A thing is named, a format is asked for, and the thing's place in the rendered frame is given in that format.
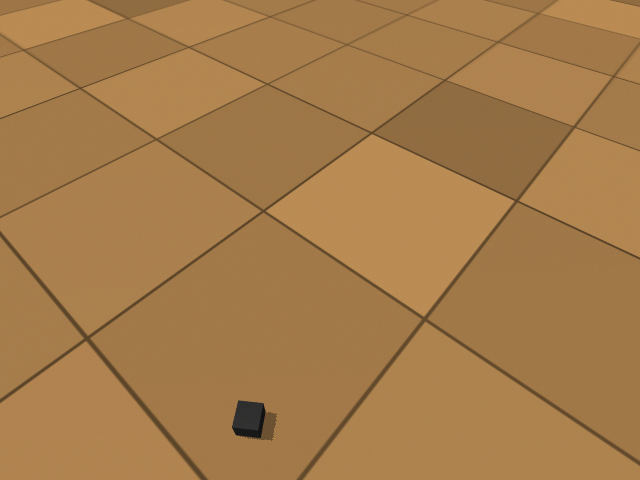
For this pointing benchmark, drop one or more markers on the cube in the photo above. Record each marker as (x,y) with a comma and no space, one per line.
(249,418)

